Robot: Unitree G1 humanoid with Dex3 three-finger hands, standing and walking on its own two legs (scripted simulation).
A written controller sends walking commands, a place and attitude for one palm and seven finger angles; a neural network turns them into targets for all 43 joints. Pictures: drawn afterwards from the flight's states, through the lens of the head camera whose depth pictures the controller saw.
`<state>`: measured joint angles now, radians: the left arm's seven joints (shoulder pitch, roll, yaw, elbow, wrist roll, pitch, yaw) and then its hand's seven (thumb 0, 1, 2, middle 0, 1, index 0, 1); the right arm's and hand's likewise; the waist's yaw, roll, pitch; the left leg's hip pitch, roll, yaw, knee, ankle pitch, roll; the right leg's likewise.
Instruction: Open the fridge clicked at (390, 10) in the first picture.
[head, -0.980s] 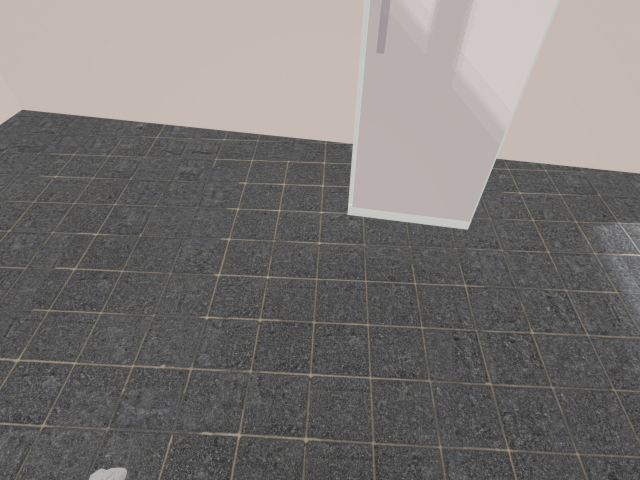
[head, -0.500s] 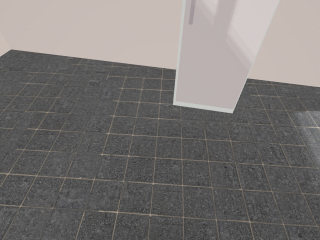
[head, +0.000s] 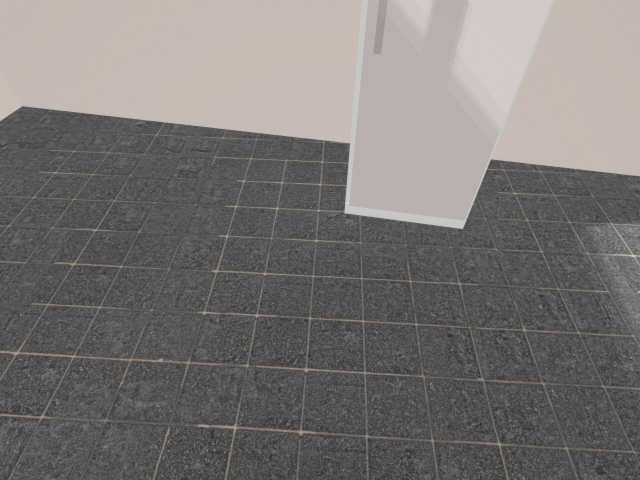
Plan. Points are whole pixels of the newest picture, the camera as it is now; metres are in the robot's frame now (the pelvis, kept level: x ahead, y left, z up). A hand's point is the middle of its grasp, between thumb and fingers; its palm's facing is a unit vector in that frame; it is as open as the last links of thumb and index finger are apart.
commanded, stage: look at it before walking up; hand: left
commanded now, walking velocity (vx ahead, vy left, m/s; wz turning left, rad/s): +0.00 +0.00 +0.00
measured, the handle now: out of the picture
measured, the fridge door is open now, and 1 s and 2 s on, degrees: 0 0 0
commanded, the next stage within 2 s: walk to a spot facing it in 0.46 s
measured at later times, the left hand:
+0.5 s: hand out of the picture +0.07 +0.25 -0.16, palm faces -0.03 -0.94 -0.34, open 7.4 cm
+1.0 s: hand out of the picture +0.09 +0.16 -0.19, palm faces -0.07 -0.98 -0.20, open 7.4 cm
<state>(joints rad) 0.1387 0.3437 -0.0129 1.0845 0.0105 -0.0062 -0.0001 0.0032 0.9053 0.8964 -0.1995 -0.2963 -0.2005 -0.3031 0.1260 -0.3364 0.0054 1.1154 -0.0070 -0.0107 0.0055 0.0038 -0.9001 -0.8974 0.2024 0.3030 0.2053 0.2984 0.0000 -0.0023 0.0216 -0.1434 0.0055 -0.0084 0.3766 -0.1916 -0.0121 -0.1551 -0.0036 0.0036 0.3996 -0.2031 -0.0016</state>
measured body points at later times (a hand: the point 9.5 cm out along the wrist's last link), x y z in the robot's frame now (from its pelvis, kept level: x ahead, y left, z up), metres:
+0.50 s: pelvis +0.00 +0.00 +0.00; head +0.01 +0.00 +0.45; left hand +0.07 +0.30 -0.13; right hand +0.08 -0.30 -0.13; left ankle +0.01 +0.13 -0.74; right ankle +0.01 -0.12 -0.74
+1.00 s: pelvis +0.09 -0.02 -0.02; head +0.10 -0.03 +0.43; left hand +0.09 +0.21 -0.17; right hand +0.03 -0.25 -0.18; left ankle +0.02 +0.11 -0.71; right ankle +0.04 -0.11 -0.75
